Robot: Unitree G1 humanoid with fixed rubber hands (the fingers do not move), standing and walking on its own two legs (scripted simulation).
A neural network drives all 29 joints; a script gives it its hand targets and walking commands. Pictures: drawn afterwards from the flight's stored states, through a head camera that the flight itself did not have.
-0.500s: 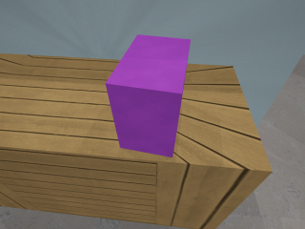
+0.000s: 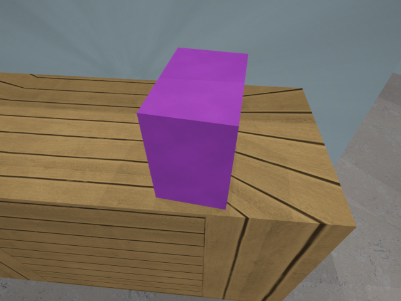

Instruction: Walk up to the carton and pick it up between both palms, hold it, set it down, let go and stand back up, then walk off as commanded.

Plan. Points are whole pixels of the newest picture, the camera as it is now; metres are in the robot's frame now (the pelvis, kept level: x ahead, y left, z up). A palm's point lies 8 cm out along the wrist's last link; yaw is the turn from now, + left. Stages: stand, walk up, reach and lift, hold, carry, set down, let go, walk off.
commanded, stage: stand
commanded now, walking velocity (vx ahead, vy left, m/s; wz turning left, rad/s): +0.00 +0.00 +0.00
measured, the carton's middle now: (201, 126) +0.49 +0.02 +0.10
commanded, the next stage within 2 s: walk off in 0.50 s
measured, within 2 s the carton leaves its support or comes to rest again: neither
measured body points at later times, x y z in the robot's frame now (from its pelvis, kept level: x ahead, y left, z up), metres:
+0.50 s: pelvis +0.01 +0.00 +0.00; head +0.01 +0.01 +0.45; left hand +0.05 +0.30 -0.14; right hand +0.06 -0.30 -0.13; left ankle +0.00 +0.11 -0.75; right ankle +0.01 -0.13 -0.75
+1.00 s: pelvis -0.04 -0.01 -0.02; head -0.01 -0.04 +0.42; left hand +0.08 +0.29 -0.11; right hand +0.11 -0.32 -0.13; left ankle -0.06 +0.10 -0.70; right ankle +0.00 -0.12 -0.75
